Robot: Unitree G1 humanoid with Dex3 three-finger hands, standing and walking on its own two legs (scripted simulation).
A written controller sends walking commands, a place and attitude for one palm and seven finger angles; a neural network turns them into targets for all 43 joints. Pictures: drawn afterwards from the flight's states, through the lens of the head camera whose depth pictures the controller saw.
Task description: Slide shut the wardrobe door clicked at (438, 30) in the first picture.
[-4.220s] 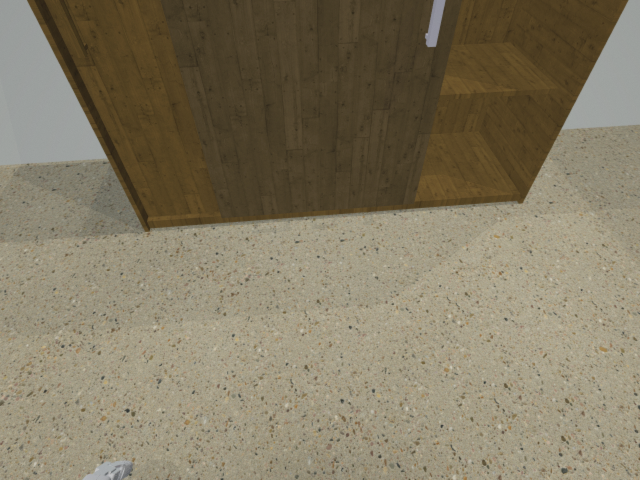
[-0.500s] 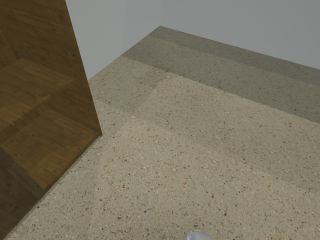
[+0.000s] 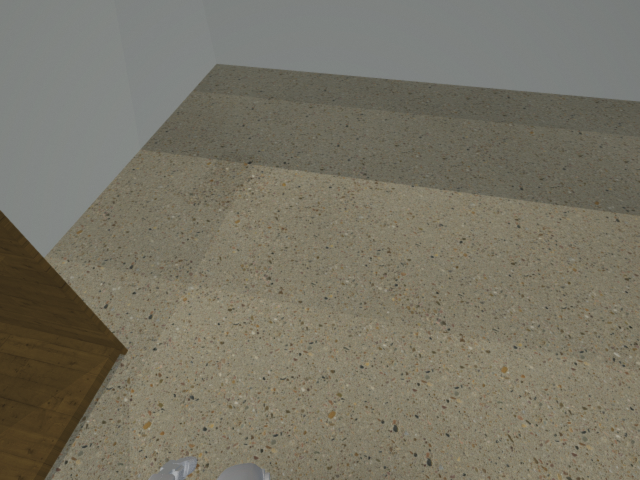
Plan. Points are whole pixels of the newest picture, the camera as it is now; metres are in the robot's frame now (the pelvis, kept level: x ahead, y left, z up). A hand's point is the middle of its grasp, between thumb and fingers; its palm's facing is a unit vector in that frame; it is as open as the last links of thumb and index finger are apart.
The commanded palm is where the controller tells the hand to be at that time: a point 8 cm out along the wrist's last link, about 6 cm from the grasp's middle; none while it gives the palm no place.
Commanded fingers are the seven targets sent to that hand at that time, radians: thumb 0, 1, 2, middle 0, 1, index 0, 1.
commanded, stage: turn to face it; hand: left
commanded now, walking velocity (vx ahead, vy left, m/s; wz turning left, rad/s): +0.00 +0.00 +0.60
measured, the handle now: out of the picture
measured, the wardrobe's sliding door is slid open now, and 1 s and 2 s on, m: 0.51 0.51 0.51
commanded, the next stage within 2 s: none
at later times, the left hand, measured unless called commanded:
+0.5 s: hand out of the picture +0.07 +0.26 -0.16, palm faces +0.31 -0.92 -0.26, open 7.4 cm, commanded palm none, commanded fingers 0.00 0.90 0.90 -0.20 -0.30 -0.20 -0.30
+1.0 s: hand out of the picture -0.03 +0.18 -0.17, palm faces +0.59 -0.77 -0.23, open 7.4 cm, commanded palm none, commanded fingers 0.00 0.90 0.90 -0.20 -0.30 -0.20 -0.30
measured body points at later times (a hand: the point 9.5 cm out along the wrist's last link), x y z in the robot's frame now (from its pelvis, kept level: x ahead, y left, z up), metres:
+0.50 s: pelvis +0.06 +0.03 +0.00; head +0.09 +0.05 +0.45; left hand +0.05 +0.30 -0.14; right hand +0.18 -0.20 -0.14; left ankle +0.08 +0.13 -0.73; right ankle +0.09 -0.13 -0.68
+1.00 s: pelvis +0.05 -0.01 +0.00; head +0.08 +0.01 +0.45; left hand -0.06 +0.22 -0.15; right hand +0.30 -0.17 -0.13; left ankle -0.03 +0.08 -0.71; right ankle +0.12 -0.13 -0.73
